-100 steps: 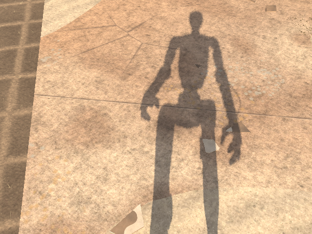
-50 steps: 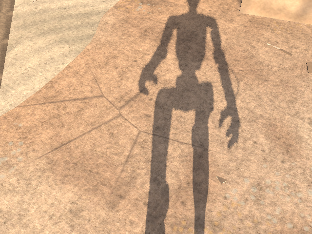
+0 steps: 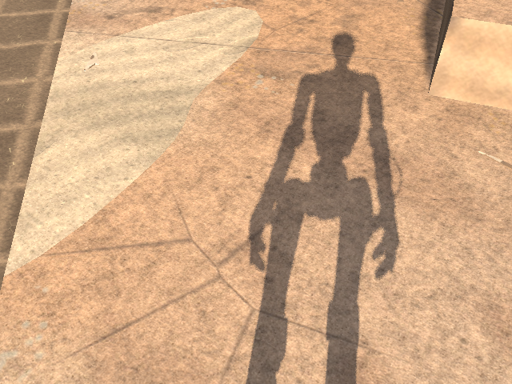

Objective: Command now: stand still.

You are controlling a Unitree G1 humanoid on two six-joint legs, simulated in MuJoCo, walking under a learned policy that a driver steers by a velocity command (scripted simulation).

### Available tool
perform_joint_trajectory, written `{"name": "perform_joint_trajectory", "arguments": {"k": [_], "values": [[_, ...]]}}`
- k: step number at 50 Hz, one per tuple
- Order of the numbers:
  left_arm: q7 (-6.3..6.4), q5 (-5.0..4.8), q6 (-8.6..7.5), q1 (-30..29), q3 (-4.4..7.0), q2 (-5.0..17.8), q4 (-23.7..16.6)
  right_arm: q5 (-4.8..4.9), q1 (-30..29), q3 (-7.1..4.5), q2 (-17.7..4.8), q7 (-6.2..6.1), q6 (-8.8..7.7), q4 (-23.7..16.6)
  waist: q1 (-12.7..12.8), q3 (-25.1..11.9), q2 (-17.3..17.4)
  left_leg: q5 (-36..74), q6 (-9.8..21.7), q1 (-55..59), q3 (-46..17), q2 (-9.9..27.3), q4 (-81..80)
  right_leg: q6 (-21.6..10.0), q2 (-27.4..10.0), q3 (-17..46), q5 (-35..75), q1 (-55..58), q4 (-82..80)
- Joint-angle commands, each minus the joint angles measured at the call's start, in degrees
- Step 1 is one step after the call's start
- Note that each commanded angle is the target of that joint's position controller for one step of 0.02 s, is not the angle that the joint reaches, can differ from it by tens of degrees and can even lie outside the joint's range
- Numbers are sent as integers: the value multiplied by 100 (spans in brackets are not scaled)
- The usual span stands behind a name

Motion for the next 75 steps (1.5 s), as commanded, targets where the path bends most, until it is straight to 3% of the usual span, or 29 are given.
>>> {"name": "perform_joint_trajectory", "arguments": {"k": [1, 18, 20, 21, 22, 23, 24, 26, 28, 31, 34, 35, 36, 38, 39, 41, 47, 52, 55, 57, 58, 59, 60, 61, 62, 65, 70, 72, 75], "values": [[23, 0, -22, 322, 63, 422, -24, 0, 438, -56, -391, -21, -22, -25, 5, 400, 25, 32, 222, -682, -604, 604, -604, -37, -649, 797, -343, 361, -409], [63, 2, -7, 350, 60, 271, 192, -4, 547, -59, -278, -53, -21, 90, -5, 483, 23, 274, 225, -485, -580, 609, -605, -23, -645, 762, -45, 469, -328], [39, 9, 42, 417, 153, 470, 156, -33, 724, -164, -519, -26, 21, 59, -75, 327, 149, -2095, 440, -501, -638, 405, -562, -177, -289, 566, -2408, 212, -15], [-14, 49, 71, 232, 207, 590, 16, -66, 836, -231, -680, 14, 55, 1, -179, 691, 241, -3285, 647, -645, -1010, 564, -730, -251, -249, 622, -3368, -444, 184], [-83, 83, 59, -136, 179, 399, -215, -60, 1026, -294, -807, 36, 53, -9, -368, 1040, 568, -3877, 897, -380, -1643, 972, -1119, -181, -125, 400, -3241, -1181, 646], [-142, 73, 8, -846, 133, 182, -564, 0, 1262, -353, -865, 31, 25, 41, -593, 1334, 976, -3896, 1147, 19, -2388, 1595, -1807, -25, -25, -112, -1969, -1981, 1433], [-185, 134, -55, -1142, 170, 274, -749, -38, 1146, -421, -938, 18, -15, 29, -609, 1437, 1062, -3348, 1328, 138, -2815, 2091, -2114, 11, -286, -124, -1335, -2371, 2159], [-274, 173, -165, -958, 302, 525, -801, -77, 756, -484, -964, 27, -148, -155, -281, 1004, 499, -2378, 1271, 617, -2482, 2006, -2003, 68, -532, 134, -1141, -2702, 2668], [-354, 104, -248, -762, 361, 539, -857, -13, 313, -520, -972, 34, -289, -341, 2, 686, 548, -1875, 1007, 285, -1734, 1634, -1945, 61, -540, 92, -912, -1931, 2278], [-379, 52, -237, -600, 391, 435, -955, 7, 93, -573, -1044, 66, -381, -435, 156, 849, 856, -1971, 954, -790, -1110, 1363, -1798, -13, -319, -360, -1148, -383, 1319], [-266, 72, -331, 981, 547, 624, -498, -75, -60, -580, -1041, 147, -433, -525, 840, 513, -91, -1136, 1010, -2077, -527, 945, 133, -108, 1, -650, -1269, 2105, 585], [-171, 202, -425, 2129, 696, 1162, -254, -162, -343, -476, -700, 195, -487, -719, 1339, 4, -1462, -394, 814, -2809, 245, 323, 2689, -310, -1268, 1219, -3010, 2977, -280], [-186, 246, -426, 2229, 638, 1291, -206, -59, -478, -415, -316, 295, -575, -1127, 972, -46, -2403, -1271, 760, -4274, -50, -382, 4267, -757, -2308, 4447, -4992, 3048, -1701], [-208, 179, -432, 597, 523, 1028, -713, -155, -1027, -467, -729, 453, -560, -1340, 288, 473, -423, 115, 780, -4512, -435, 588, 5054, -788, -2282, 3589, -4170, 1828, -1437], [-231, 138, -474, 445, 506, 1025, -750, -154, -897, -468, -708, 516, -555, -1283, 99, 348, -138, 421, 662, -4132, -436, 772, 4760, -703, -1994, 2872, -3505, 1502, -1516], [-188, 95, -566, 450, 421, 830, -708, -252, -777, -462, -652, 590, -415, -1263, -106, 356, -268, 594, 393, -3784, -273, 912, 4483, -603, -1611, 2078, -2813, 1116, -1786], [-196, 47, -713, 1195, 347, 713, -560, -147, -2356, -409, -673, 605, -209, -1903, 144, 1015, -147, 1482, 118, -4134, 308, 772, 2940, -772, -1142, 814, -707, 1029, -2260], [-139, -14, -797, 1341, 339, 834, -501, -67, -2995, -329, -618, 605, -235, -2221, 153, 1091, -246, 1921, 506, -3071, 744, 483, 1240, -739, -1274, 114, 1765, 1716, -2628], [-92, 83, -724, 1384, 399, 1186, -435, -60, -2361, -420, -897, 456, -251, -2160, -239, 314, -727, 1035, 830, -1947, 1042, -190, 1106, -593, -1442, -196, 5930, 2592, -1041], [0, 182, -551, 1173, 506, 1502, -427, -60, -220, -627, -1329, 308, -274, -1583, -1252, -769, -875, 463, 1011, 207, 913, -430, 840, -488, -1439, -328, 6367, 2254, 1681], [-19, 184, -541, 1090, 469, 1263, -544, -185, 843, -767, -1730, 228, -290, -1336, -1609, -1406, -610, -753, 1169, 1921, -107, 446, 988, -513, -1172, -238, 4580, 829, 3620], [-241, -80, -598, 1706, 239, 149, -788, -382, 882, -873, -2185, 255, -340, -1262, -750, -2026, 1215, -3150, 1847, 3585, -3561, 2253, 106, -328, -31, 163, -1367, -1774, 5912], [-245, -157, -721, 1150, 368, 776, -910, -208, 692, -853, -1898, 342, -311, -1224, -867, -2048, 963, -3630, 1741, 3285, -5125, 2214, -1093, -525, 107, 900, -1576, -2432, 6465], [-192, -153, -735, 372, 409, 951, -1172, -218, 42, -774, -1578, 357, -379, -1206, -646, -878, 577, -2698, 1531, 2390, -3913, 2008, -1059, -590, -309, 761, -917, -2863, 6403], [-196, -72, -746, 120, 373, 893, -1223, -189, -145, -680, -1189, 382, -447, -1166, -518, -533, -148, -1726, 1430, 1495, -3102, 1860, -1085, -607, -551, 725, -593, -2607, 6023], [-362, 177, -501, 196, 276, 430, -1283, -133, -193, -480, -712, 305, -564, -900, 140, 29, -7, -1118, 1114, -163, -1830, 1316, -1475, -415, -898, 754, -575, -1928, 5279], [-468, 253, -368, -1485, 179, 621, -2015, 14, 417, -441, -916, 330, -700, -826, -63, 1021, 4, 306, 1131, -680, -795, 824, -2215, -34, -1136, 80, 458, -2809, 3538], [-526, 196, -429, -2047, 102, 557, -2249, 71, 572, -410, -891, 336, -732, -853, -179, 1108, -28, 1412, 1071, -985, -513, 579, -2321, 50, -890, -204, 1243, -2002, 2192], [-515, 93, -456, -2440, 76, 640, -2433, 116, 839, -468, -1305, 277, -754, -846, -307, 962, 96, 3104, 1041, -177, -640, 828, -2425, -12, -555, -329, 1823, -1335, 1216]]}}
Velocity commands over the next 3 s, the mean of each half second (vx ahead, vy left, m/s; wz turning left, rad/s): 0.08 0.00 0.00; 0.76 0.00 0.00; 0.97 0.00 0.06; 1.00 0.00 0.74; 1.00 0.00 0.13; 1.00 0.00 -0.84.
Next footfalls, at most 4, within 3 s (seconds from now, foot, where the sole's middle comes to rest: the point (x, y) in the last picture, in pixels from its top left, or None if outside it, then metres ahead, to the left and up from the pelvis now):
0.68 right None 0.17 -0.14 -0.78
1.16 left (260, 352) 0.63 0.03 -0.78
1.62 right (311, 221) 1.09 -0.14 -0.78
2.08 left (226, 152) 1.44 0.17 -0.78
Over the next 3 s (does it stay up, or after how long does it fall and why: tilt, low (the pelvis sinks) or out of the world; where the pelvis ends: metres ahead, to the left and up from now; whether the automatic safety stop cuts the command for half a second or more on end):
stays up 2.08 0.46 -0.03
